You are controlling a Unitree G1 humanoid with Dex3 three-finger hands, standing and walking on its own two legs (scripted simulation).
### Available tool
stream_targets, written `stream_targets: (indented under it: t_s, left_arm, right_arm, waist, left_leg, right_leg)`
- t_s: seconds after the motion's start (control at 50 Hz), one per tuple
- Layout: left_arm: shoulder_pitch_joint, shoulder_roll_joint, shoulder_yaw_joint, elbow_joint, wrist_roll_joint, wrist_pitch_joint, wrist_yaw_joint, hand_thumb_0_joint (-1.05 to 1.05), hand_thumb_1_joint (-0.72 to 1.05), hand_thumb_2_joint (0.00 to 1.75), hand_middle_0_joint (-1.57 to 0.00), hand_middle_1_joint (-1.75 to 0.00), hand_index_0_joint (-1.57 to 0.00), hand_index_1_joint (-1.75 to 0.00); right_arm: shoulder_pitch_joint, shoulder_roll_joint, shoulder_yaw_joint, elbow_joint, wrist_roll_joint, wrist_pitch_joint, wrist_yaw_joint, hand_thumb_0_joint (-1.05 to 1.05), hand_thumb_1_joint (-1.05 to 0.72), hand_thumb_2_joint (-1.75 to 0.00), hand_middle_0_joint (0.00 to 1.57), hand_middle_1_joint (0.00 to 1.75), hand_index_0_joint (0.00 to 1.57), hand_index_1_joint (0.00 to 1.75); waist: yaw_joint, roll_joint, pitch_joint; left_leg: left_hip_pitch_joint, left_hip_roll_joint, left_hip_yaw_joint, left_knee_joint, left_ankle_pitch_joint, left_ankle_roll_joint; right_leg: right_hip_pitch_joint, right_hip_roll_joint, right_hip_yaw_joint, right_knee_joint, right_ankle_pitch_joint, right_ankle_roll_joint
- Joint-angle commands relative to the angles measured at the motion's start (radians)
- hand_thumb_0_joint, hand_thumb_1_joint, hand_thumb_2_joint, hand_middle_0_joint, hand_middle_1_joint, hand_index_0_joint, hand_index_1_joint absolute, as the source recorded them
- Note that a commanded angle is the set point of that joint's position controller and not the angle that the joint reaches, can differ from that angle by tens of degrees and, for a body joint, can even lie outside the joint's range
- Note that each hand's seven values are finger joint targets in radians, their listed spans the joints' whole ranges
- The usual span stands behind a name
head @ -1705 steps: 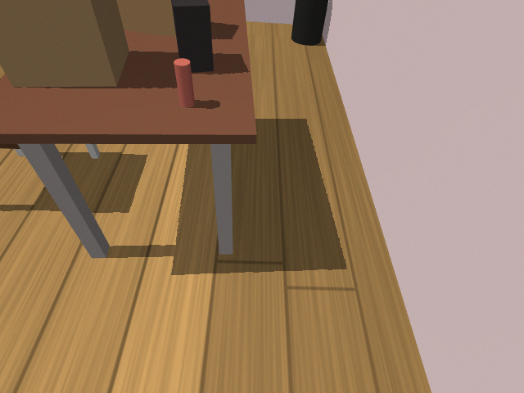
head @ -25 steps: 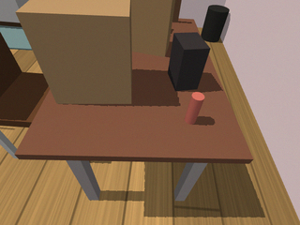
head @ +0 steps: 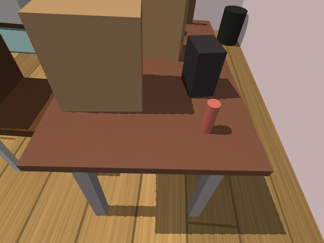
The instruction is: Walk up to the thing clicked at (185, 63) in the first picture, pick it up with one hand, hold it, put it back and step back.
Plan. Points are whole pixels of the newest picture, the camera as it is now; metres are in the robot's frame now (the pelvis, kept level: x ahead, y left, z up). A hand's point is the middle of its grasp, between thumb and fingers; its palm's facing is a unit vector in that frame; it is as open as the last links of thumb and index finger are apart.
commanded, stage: stand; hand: right
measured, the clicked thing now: (209, 117) +0.50 -0.17 +0.01
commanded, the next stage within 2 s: step back in 0.38 s
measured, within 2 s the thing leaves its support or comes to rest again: neither
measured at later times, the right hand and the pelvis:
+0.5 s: hand out of the picture +0.07 -0.26 -0.16, palm faces +0.00 +0.94 -0.35, open 7.4 cm; pelvis -0.02 +0.00 -0.01, yaw +0 degrees
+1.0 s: hand out of the picture -0.01 -0.26 -0.18, palm faces -0.16 +0.90 -0.40, open 7.4 cm; pelvis -0.13 +0.00 -0.03, yaw +5 degrees
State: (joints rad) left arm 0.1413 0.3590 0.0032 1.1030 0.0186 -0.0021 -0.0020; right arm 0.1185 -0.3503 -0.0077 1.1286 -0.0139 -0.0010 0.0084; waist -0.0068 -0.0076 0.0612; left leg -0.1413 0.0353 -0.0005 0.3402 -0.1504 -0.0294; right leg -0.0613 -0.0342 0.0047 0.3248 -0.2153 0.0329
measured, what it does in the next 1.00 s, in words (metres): walks backwards: left foot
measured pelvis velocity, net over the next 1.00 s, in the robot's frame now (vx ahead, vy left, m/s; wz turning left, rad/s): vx -0.13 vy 0.00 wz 0.09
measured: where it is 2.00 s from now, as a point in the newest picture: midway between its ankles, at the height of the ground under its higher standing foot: outside the picture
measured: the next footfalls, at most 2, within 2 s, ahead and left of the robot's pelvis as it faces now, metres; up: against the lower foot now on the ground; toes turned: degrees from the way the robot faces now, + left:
left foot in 0.96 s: -0.10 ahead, +0.12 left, +0.00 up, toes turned +3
right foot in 1.36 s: -0.20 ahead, -0.13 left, +0.00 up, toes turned +1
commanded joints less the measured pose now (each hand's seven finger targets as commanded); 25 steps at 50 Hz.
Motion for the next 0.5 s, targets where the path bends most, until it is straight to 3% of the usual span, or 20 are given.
stream_targets:
  t_s: [0.0,0.04,0.1,0.28,0.34,0.36,0.4,0.44,0.48]
  left_arm:
    - [-0.032,0.212,0.039,-0.056,-0.007,-0.023,0.01,0.0,0.9,0.9,-0.2,-0.3,-0.2,-0.3]
    - [-0.025,0.209,0.037,-0.056,-0.006,-0.023,0.009,0.0,0.9,0.9,-0.2,-0.3,-0.2,-0.3]
    - [-0.033,0.213,0.038,-0.059,-0.006,-0.025,0.011,0.0,0.9,0.9,-0.2,-0.3,-0.2,-0.3]
    - [-0.025,0.213,0.038,-0.052,-0.008,-0.02,0.009,0.0,0.9,0.9,-0.2,-0.3,-0.2,-0.3]
    - [-0.025,0.213,0.038,-0.06,-0.006,-0.024,0.009,0.0,0.9,0.9,-0.2,-0.3,-0.2,-0.3]
    - [-0.04,0.27,0.083,-0.074,-0.026,-0.009,0.015,0.0,0.9,0.9,-0.2,-0.3,-0.2,-0.3]
    - [-0.018,0.243,0.084,-0.099,-0.032,-0.001,0.02,0.0,0.9,0.9,-0.2,-0.3,-0.2,-0.3]
    - [-0.004,0.215,0.084,-0.124,-0.03,0.011,0.021,0.0,0.9,0.9,-0.2,-0.3,-0.2,-0.3]
    - [0.015,0.2,0.086,-0.138,-0.024,0.026,0.019,0.0,0.9,0.9,-0.2,-0.3,-0.2,-0.3]
  right_arm:
    - [-0.03,-0.211,-0.037,-0.055,0.006,-0.025,-0.014,0.0,-0.9,-0.9,0.2,0.3,0.2,0.3]
    - [-0.036,-0.218,-0.039,-0.056,0.005,-0.024,-0.015,0.0,-0.9,-0.9,0.2,0.3,0.2,0.3]
    - [-0.032,-0.21,-0.038,-0.058,0.007,-0.026,-0.014,0.0,-0.9,-0.9,0.2,0.3,0.2,0.3]
    - [-0.03,-0.215,-0.039,-0.051,0.005,-0.025,-0.013,0.0,-0.9,-0.9,0.2,0.3,0.2,0.3]
    - [-0.029,-0.215,-0.039,-0.056,0.005,-0.027,-0.013,0.0,-0.9,-0.9,0.2,0.3,0.2,0.3]
    - [-0.065,-0.276,-0.061,-0.077,0.017,-0.011,-0.009,0.0,-0.9,-0.9,0.2,0.3,0.2,0.3]
    - [-0.037,-0.271,-0.068,-0.101,0.031,-0.002,-0.008,0.0,-0.9,-0.9,0.2,0.3,0.2,0.3]
    - [-0.034,-0.292,-0.085,-0.132,0.03,0.007,-0.009,0.0,-0.9,-0.9,0.2,0.3,0.2,0.3]
    - [-0.064,-0.316,-0.1,-0.167,0.023,0.019,-0.012,0.0,-0.9,-0.9,0.2,0.3,0.2,0.3]
  waist:
    - [0.001,0.01,-0.061]
    - [0.005,0.022,-0.06]
    - [0.001,0.001,-0.085]
    - [0.002,0.017,-0.04]
    - [0.004,0.013,-0.074]
    - [0.007,0.022,0.028]
    - [0.002,0.054,-0.063]
    - [-0.001,0.102,-0.13]
    - [0.004,0.185,-0.136]
  left_leg:
    - [0.043,0.093,-0.081,-0.047,0.113,0.042]
    - [0.045,0.093,-0.079,-0.045,0.099,0.043]
    - [0.054,0.097,-0.079,-0.034,0.158,0.043]
    - [0.03,0.092,-0.086,-0.062,0.054,0.044]
    - [0.047,0.094,-0.079,-0.044,0.125,0.047]
    - [-0.018,0.091,-0.108,0.045,0.315,0.075]
    - [-0.001,0.125,-0.11,0.081,0.445,0.118]
    - [-0.005,0.173,-0.154,0.073,0.461,0.174]
    - [-0.077,0.223,-0.206,0.05,0.378,0.226]
  right_leg:
    - [-0.059,-0.096,0.064,-0.068,0.088,-0.048]
    - [-0.058,-0.096,0.065,-0.071,0.082,-0.047]
    - [-0.04,-0.1,0.061,-0.058,0.139,-0.05]
    - [-0.068,-0.094,0.064,-0.07,0.049,-0.051]
    - [-0.047,-0.1,0.065,-0.061,0.113,-0.05]
    - [-0.125,-0.071,0.056,0.045,0.263,-0.056]
    - [-0.094,-0.047,0.02,0.149,0.29,-0.065]
    - [-0.094,-0.001,-0.007,0.262,0.2,-0.07]
    - [-0.103,0.034,-0.015,0.389,0.006,-0.073]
